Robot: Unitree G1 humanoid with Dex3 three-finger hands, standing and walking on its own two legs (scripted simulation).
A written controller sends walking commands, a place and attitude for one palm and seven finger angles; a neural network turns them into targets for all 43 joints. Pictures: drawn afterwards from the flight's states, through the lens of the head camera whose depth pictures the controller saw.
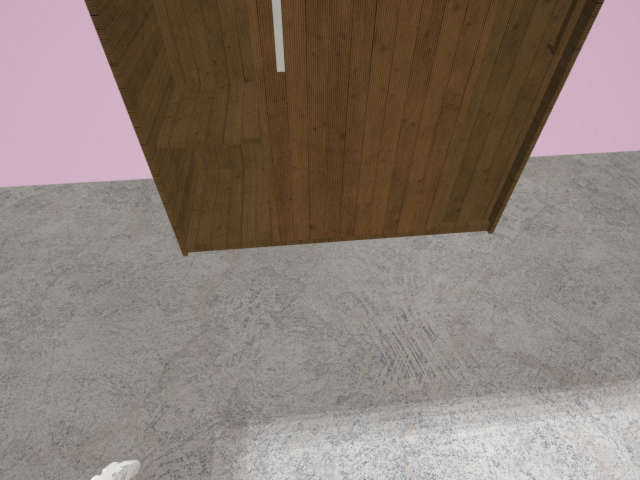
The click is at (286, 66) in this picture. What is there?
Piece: wardrobe's sliding door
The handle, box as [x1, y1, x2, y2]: [272, 0, 284, 71]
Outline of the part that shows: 272,0 277,71 284,71 280,0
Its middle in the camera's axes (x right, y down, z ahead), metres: -0.11 -0.54 +1.01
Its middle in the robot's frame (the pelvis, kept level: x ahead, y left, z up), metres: +1.12 +0.18 +0.11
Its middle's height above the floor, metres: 0.88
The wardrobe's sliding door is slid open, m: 0.37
